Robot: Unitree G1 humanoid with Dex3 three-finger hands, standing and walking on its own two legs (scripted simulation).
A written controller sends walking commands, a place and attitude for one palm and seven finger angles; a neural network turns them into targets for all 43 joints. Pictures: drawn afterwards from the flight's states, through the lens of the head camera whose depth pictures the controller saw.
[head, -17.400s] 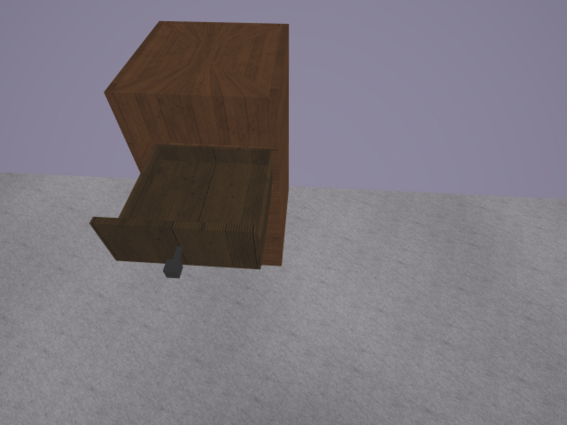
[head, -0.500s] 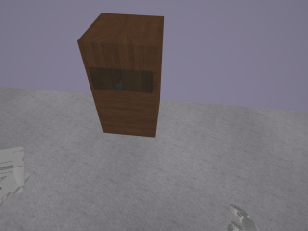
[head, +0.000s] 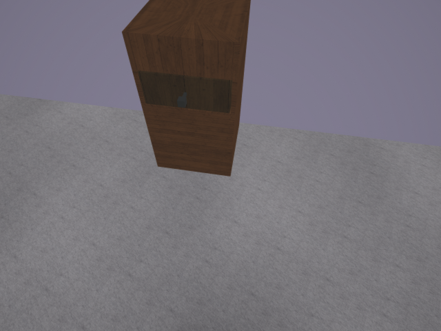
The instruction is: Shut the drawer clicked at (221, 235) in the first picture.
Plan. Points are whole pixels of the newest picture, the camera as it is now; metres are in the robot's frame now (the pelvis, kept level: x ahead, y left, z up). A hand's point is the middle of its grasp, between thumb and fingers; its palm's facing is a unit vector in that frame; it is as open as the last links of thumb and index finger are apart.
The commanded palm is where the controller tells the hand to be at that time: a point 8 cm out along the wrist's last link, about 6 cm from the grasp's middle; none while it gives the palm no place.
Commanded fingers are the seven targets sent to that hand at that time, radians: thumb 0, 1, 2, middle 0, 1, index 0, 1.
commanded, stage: let the arm hang, fingers relaxed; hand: left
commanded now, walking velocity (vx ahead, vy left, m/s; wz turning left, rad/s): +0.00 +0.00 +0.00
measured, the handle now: (183, 99) +0.99 +0.21 -0.22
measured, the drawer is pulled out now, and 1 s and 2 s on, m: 0.00 0.00 0.00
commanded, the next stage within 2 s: look to check the result in 0.62 s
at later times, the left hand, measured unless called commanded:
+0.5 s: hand out of the picture +0.01 +0.17 -0.17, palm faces +0.00 -0.98 -0.19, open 7.3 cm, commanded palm none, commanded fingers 0.00 0.90 0.90 -0.20 -0.30 -0.20 -0.30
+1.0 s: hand out of the picture +0.00 +0.16 -0.17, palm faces +0.01 -0.98 -0.20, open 7.3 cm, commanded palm none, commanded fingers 0.00 0.90 0.90 -0.20 -0.30 -0.20 -0.30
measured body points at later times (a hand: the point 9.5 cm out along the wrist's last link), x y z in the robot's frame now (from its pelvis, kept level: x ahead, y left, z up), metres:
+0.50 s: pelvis +0.00 +0.00 +0.00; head +0.00 -0.01 +0.45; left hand +0.01 +0.22 -0.16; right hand -0.02 -0.22 -0.16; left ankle +0.05 +0.11 -0.74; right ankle +0.00 -0.11 -0.74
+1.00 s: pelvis +0.01 -0.01 +0.00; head +0.02 -0.02 +0.45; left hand +0.00 +0.21 -0.15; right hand -0.01 -0.23 -0.16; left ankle +0.05 +0.11 -0.74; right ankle +0.00 -0.11 -0.74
